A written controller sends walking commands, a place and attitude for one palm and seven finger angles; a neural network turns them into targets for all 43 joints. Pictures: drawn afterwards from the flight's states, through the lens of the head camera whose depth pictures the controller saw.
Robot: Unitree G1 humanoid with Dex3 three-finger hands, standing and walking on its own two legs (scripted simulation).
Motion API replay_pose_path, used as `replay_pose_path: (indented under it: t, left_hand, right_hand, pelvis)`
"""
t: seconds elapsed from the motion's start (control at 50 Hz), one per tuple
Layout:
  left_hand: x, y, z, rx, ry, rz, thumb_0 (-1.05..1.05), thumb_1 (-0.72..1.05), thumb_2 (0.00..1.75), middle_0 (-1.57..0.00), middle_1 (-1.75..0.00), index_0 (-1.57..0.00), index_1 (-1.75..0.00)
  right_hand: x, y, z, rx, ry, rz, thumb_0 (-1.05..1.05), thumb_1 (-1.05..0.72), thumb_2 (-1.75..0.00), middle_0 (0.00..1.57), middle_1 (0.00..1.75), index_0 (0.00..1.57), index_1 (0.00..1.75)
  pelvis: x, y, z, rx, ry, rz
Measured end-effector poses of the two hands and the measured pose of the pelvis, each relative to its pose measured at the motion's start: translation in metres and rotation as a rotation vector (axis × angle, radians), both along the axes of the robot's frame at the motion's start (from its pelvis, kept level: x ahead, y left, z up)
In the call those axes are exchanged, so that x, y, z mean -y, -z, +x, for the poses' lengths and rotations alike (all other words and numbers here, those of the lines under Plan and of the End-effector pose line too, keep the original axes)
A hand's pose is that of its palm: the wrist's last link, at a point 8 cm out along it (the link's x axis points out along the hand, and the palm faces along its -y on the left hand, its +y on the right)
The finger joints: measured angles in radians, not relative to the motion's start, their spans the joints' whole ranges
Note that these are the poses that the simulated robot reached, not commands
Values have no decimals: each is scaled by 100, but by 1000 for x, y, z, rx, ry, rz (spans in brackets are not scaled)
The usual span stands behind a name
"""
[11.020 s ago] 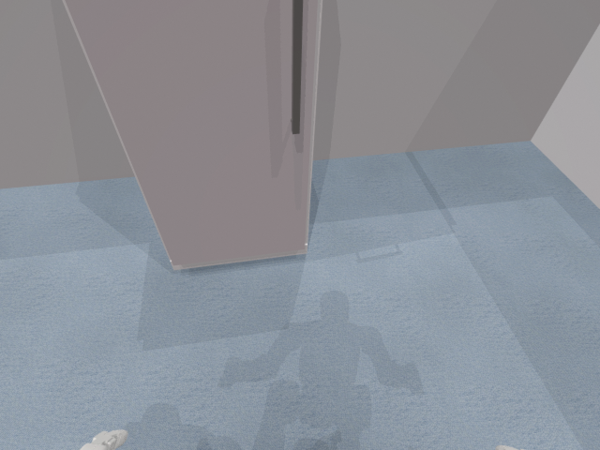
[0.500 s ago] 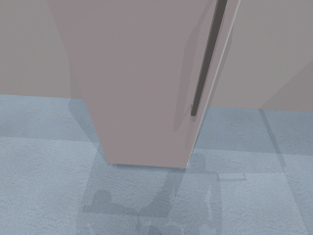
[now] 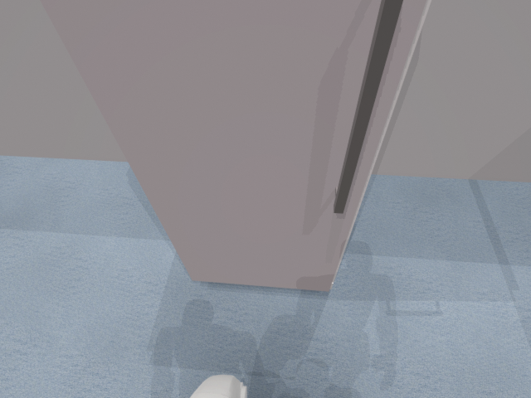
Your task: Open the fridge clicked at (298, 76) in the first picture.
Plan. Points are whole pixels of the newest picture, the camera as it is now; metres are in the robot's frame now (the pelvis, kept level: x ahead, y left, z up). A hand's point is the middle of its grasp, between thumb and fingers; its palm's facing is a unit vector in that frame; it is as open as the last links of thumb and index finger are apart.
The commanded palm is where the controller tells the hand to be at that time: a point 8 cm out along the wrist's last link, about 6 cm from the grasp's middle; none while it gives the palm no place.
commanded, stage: come to a stop and stand still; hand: right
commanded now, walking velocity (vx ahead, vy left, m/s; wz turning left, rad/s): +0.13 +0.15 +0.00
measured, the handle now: (359, 116) +0.51 -0.10 +0.14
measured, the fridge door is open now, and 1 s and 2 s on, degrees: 0 0 0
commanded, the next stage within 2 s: look again from close up in 1.62 s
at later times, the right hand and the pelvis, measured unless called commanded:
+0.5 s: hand out of the picture +0.16 -0.14 -0.18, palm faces +0.08 +0.98 -0.18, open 7.3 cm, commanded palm none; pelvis +0.07 +0.04 -0.01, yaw -3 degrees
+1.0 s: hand out of the picture +0.01 -0.18 -0.18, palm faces +0.07 +0.98 -0.19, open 7.4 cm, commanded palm none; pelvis +0.03 +0.00 +0.00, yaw -1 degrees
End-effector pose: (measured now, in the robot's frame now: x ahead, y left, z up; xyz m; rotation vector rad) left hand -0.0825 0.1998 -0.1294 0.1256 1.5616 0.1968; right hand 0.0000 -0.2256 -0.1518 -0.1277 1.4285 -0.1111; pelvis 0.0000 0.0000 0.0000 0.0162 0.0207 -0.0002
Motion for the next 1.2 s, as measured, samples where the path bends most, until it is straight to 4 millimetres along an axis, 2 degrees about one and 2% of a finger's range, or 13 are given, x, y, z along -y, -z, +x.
replay_pose_path:
  t: [0.06, 0.12, 0.18, 0.24, 0.32, 0.4, 0.48, 0.56, 0.6, 0.7, 0.86, 1.02, 1.2]
  left_hand:
    - [-3, -6, -7, -85, -5, -24, 0, 90, 90, -20, -30, -20, -30]
    - [-15, -5, -4, -140, -25, -38, 0, 90, 90, -20, -30, -20, -30]
    - [-36, 8, 10, -164, -50, -43, 1, 90, 90, -20, -30, -20, -30]
    - [-62, 21, 40, -142, -44, -23, 1, 90, 90, -20, -30, -20, -30]
    - [-89, 26, 107, -7, -8, 31, 1, 90, 90, -20, -30, -20, -30]
    - [-100, 20, 177, 149, 66, 60, 1, 91, 90, -20, -30, -19, -30]
    - [-93, 9, 232, 285, 137, 80, 0, 91, 90, -19, -30, -19, -30]
    - [-71, -1, 259, 399, 183, 99, 0, 91, 90, -19, -30, -19, -30]
    - [-58, -4, 260, 413, 203, 98, 0, 91, 90, -19, -30, -19, -30]
    - [-25, -12, 246, 377, 228, 60, 0, 90, 90, -20, -30, -20, -30]
    - [-8, -9, 218, 361, 168, 32, 0, 92, 90, -20, -30, -20, -30]
    - [-22, 9, 154, 265, 85, 9, -1, 93, 90, -20, -30, -20, -30]
    - [-34, 10, 75, 131, 27, -1, 0, 92, 90, -20, -30, -20, -30]
  right_hand:
    - [-6, -5, 56, 101, -8, -6, 1, -91, -90, 19, 29, 20, 30]
    - [-19, -7, 110, 180, -41, -13, 1, -92, -90, 19, 29, 20, 30]
    - [-35, -1, 156, 259, -69, -31, 1, -91, -90, 19, 29, 20, 30]
    - [-50, 1, 180, 300, -64, -45, 0, -91, -90, 19, 29, 20, 30]
    - [-62, -4, 187, 296, -57, -43, 0, -91, -90, 20, 29, 20, 30]
    - [-61, -3, 176, 276, -17, -31, 0, -90, -90, 20, 29, 21, 30]
    - [-41, 2, 154, 257, 29, -37, 0, -91, -90, 20, 30, 21, 30]
    - [-11, 16, 127, 221, 66, -40, 0, -91, -90, 20, 30, 21, 30]
    - [1, 20, 112, 187, 93, -42, 0, -91, -90, 20, 30, 21, 30]
    - [19, 8, 72, 106, 127, -53, 1, -91, -90, 20, 29, 20, 30]
    - [17, -2, 16, -32, 114, -41, 1, -91, -90, 19, 29, 20, 30]
    - [-4, -6, 3, -12, 67, -38, 1, -91, -90, 19, 29, 20, 30]
    - [-27, -5, -8, 25, 40, -6, 1, -91, -90, 20, 29, 20, 30]
  pelvis:
    - [-10, -2, 15, -5, 12, 7]
    - [-23, 1, 33, -6, 12, 9]
    - [-42, 15, 57, 1, 18, -8]
    - [-53, 22, 71, 20, 36, 0]
    - [-57, 16, 77, 31, 46, -14]
    - [-54, 11, 74, 29, 49, -21]
    - [-44, 11, 68, 27, 54, -15]
    - [-27, 19, 64, 29, 58, 2]
    - [-19, 18, 60, 36, 64, 2]
    - [-6, 4, 56, 25, 61, 10]
    - [7, -4, 46, 8, 36, -6]
    - [3, -1, 25, 21, 22, -30]
    - [-9, -4, 13, 59, 23, -19]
